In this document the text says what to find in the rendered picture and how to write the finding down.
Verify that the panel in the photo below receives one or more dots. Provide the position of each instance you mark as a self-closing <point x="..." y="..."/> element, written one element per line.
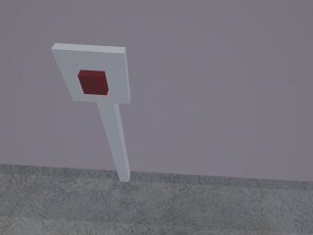
<point x="73" y="58"/>

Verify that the button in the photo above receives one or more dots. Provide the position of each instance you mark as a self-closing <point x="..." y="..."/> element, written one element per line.
<point x="93" y="82"/>

